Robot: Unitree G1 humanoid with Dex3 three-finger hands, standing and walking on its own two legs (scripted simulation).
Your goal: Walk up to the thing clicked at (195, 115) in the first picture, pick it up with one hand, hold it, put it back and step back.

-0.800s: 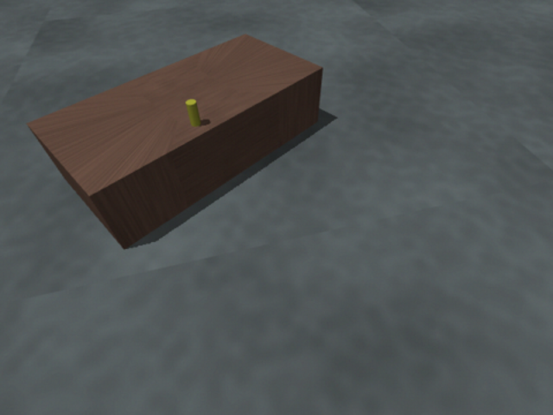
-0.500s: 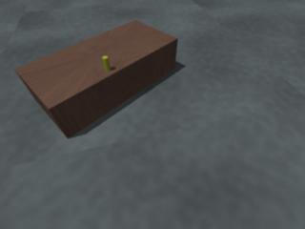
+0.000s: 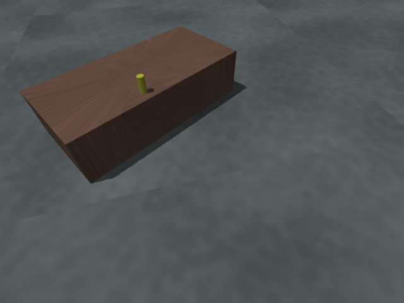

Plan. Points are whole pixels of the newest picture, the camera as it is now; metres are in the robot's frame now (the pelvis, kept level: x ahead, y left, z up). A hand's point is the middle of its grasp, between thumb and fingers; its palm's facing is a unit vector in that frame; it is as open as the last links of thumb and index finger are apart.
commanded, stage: stand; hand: right
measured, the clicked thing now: (141, 84) +1.30 +0.43 -0.37
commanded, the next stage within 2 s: walk up in 0.32 s
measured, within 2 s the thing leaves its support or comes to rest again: neither
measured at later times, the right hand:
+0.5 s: hand out of the picture +0.12 -0.25 -0.14, palm faces -0.19 +0.92 -0.35, open 7.4 cm
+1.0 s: hand (267, 222) +0.35 -0.15 -0.17, palm faces -0.41 +0.84 -0.35, open 7.4 cm
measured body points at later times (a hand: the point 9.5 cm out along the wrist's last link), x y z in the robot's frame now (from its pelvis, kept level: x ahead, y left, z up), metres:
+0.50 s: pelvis +0.01 +0.02 +0.00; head +0.04 +0.03 +0.44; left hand +0.06 +0.35 -0.12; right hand +0.13 -0.30 -0.12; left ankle +0.03 +0.15 -0.71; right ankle -0.01 -0.12 -0.75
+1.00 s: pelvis +0.22 +0.08 -0.03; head +0.22 +0.08 +0.42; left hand +0.18 +0.43 -0.12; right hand +0.37 -0.20 -0.14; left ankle +0.10 +0.22 -0.75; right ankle +0.36 +0.01 -0.75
